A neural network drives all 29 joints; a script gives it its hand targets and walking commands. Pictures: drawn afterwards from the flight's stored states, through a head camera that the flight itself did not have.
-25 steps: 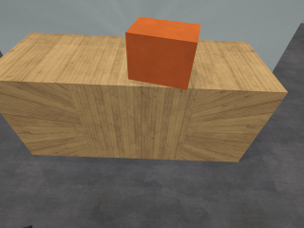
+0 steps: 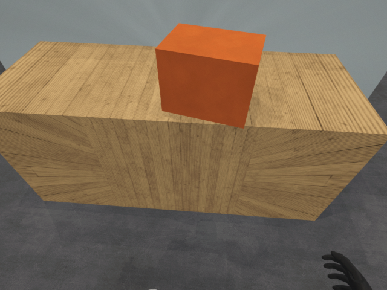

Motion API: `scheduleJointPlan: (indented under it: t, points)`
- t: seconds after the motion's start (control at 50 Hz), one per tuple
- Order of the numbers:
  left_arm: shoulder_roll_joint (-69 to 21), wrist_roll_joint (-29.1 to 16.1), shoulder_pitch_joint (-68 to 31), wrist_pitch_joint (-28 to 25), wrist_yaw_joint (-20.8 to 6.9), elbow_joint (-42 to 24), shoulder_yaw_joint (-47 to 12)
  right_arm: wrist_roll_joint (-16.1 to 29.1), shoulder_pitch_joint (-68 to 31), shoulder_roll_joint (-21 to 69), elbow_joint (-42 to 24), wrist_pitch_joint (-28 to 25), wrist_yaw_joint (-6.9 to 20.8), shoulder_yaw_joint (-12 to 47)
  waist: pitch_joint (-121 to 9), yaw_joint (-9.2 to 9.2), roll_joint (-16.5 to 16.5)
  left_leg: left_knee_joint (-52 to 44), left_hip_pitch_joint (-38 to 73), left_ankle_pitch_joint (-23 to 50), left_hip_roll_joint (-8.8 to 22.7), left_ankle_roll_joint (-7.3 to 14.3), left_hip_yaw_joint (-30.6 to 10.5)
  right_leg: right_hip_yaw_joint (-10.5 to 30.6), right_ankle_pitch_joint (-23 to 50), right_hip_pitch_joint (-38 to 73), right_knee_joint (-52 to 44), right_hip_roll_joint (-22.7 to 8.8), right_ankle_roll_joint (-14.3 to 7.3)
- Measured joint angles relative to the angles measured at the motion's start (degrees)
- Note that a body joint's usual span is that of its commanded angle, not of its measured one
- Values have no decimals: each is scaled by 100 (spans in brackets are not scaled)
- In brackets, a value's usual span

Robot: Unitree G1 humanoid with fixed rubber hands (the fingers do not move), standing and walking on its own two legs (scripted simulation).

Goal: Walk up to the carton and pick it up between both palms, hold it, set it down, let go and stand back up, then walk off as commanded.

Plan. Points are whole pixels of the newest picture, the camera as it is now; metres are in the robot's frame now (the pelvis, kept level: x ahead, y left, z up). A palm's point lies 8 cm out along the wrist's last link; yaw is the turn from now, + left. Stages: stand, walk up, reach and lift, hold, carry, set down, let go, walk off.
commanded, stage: walk up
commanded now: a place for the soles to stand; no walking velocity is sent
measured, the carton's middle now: (210, 75) +0.79 -0.05 +0.03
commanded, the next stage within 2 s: none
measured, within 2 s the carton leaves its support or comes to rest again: neither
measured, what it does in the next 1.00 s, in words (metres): walks ahead: left foot, then right foot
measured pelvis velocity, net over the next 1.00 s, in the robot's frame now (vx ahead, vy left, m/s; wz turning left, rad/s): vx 0.25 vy -0.03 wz -0.01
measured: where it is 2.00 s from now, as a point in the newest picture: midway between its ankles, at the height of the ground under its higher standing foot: (202, 267)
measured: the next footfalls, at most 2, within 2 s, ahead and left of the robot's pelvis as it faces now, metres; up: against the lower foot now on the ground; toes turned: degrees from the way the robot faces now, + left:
left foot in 0.04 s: +0.16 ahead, +0.12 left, +0.00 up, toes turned +4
right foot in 0.42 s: +0.19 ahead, -0.16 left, +0.00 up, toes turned -6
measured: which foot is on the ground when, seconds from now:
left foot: up 0.00-0.02, down 0.04-0.42, up 0.44-0.80, down 0.82-1.00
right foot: down 0.00-0.04, up 0.06-0.40, down 0.42-0.82, up 0.84-1.00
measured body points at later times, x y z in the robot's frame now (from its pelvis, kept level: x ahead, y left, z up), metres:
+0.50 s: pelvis +0.11 -0.05 -0.01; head +0.12 -0.05 +0.44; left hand +0.18 +0.30 -0.09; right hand +0.21 -0.38 -0.09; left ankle +0.11 +0.11 -0.69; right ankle +0.15 -0.15 -0.73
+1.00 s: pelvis +0.25 -0.03 +0.00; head +0.25 -0.01 +0.45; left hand +0.32 +0.31 -0.10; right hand +0.33 -0.36 -0.06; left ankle +0.28 +0.08 -0.73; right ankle +0.24 -0.18 -0.67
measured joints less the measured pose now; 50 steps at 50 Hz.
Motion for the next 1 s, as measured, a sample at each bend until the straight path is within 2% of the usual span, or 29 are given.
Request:
scheduleJointPlan:
  t: [0.04, 0.06, 0.1, 0.14, 0.2, 0.28, 0.36, 0.4, 0.42, 0.44, 0.46, 0.52, 0.64, 0.76, 0.82, 0.9, 1.0]
  points:
    - [-2, 0, -1, 36, -10, -33, 0, 0, 13, -13, 4, -103, -2, -37, 87, -4, -9, -545, 316, 483, -24, 49, 12, -5, -214, -31, 423, -4, 2]
    - [-4, 0, -6, 57, -15, -45, 0, -2, 52, 16, 9, -128, -1, -58, 135, -8, -73, -413, 351, 603, -52, 89, 47, 99, -323, -155, 925, -32, 1]
    - [-5, 0, -4, 113, -43, -47, 1, -3, 242, 86, 10, -149, 0, -43, 131, -10, -185, -251, 509, 348, -52, 137, 100, 352, -433, -516, 2015, 10, 2]
    - [0, 0, -5, 115, -68, -65, 1, -3, 509, 89, 10, -153, 0, -38, 130, -3, -200, -266, 700, 122, 28, 160, 74, 429, -316, -817, 2524, 21, 3]
    - [2, 0, -4, 128, -157, -66, 0, -3, 849, 89, 9, -153, 0, -44, 129, 1, -213, -317, 871, 28, 145, 160, 25, 494, -14, -1147, 2529, -30, 3]
    - [3, 0, -3, 198, -251, -67, 1, -3, 1144, 82, 6, -153, 0, -78, 125, 4, -213, -328, 1051, -150, 205, 160, -47, 478, 19, -1241, 2204, -93, 3]
    - [5, 0, -3, 206, -258, -66, 1, -3, 1157, 38, 5, -138, 0, -105, 119, 7, -210, -329, 1098, -295, 256, 160, -20, 337, -144, -1241, 1429, -94, 3]
    - [9, -1, 0, 185, -215, -39, 3, -3, 1077, 1, 6, -89, 0, -119, 119, 11, -222, -269, 1092, -416, 267, 160, 53, 260, 36, -1148, 707, -96, 3]
    - [18, -1, 11, 145, -168, -29, 14, -3, 1040, -20, 9, -56, 0, -124, 128, 10, -232, -69, 1058, -637, 268, 160, 71, 245, 233, -1050, 405, -96, 3]
    - [17, -1, 14, 107, -112, -19, 21, -3, 1009, -23, 15, -2, 0, -131, 140, 13, -211, 298, 973, -967, 249, 161, -10, 231, 670, -1037, 397, -87, 4]
    - [14, -1, 14, 83, -66, -11, 21, -3, 980, 4, 16, 74, 1, -118, 141, 16, -182, 764, 841, -1149, 169, 161, -175, 206, 808, -1016, 474, -80, 7]
    - [13, 0, 40, 63, 11, 15, 17, -3, 795, 21, 4, 135, 1, -10, 136, 9, -106, 1545, 497, -938, -1, 160, -423, 206, 618, -814, 390, -80, 7]
    - [11, 0, 40, 31, 27, 15, 16, -3, 600, 7, 3, 123, 1, 0, 134, 3, 31, 1517, 209, -572, -1, 159, -435, 216, 464, -392, 97, -78, 7]
    - [10, 0, 38, 30, 22, -77, 15, -2, 421, 6, -1, 78, 0, 18, 132, 1, 29, 602, 207, -545, -1, 159, -164, 159, 181, -213, 97, -74, 9]
    - [7, 0, 38, 35, 21, -185, 16, -2, 418, -3, 2, -71, -2, -33, 194, -4, 17, -302, 489, 138, -37, 157, -80, 113, -67, -249, 523, -89, 15]
    - [0, 0, 6, 84, 13, -209, 1, -3, 713, 70, 8, -121, 0, -43, 217, -5, -112, -118, 824, -138, -33, 155, -70, 348, -366, -787, 2310, -40, 15]
    - [4, 0, 2, 94, -93, -229, -1, -3, 1143, 71, 6, -121, 0, -54, 214, 2, -154, -203, 1132, -337, 63, 154, -185, 404, -73, -1184, 2363, -84, 16]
